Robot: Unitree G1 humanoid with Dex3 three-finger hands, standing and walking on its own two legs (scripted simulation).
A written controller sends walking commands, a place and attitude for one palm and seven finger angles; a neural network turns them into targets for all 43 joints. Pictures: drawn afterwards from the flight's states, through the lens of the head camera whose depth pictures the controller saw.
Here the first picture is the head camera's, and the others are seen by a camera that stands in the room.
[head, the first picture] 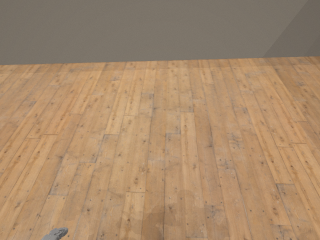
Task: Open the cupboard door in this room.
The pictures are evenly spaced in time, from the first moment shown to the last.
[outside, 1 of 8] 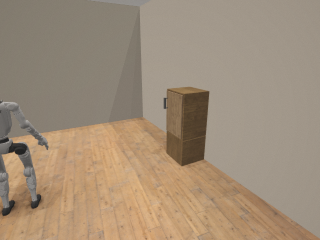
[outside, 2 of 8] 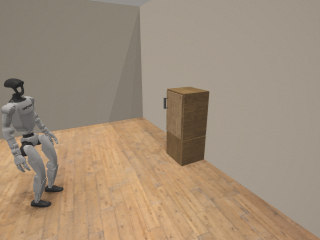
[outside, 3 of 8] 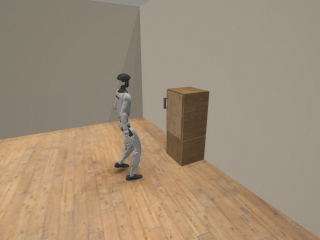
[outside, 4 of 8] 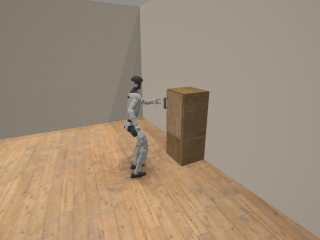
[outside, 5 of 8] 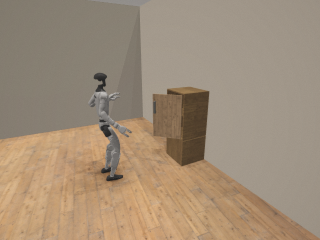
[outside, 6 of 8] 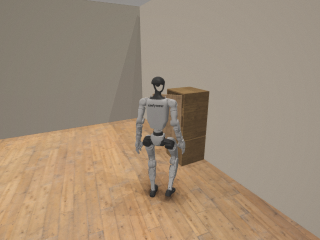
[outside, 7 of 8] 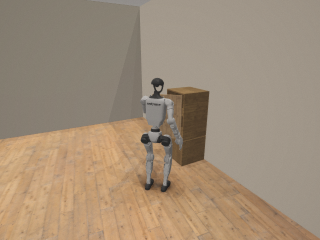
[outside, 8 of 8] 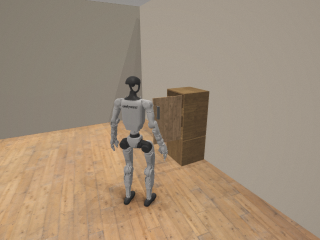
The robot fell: no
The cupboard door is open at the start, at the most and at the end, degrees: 0 86 86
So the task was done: yes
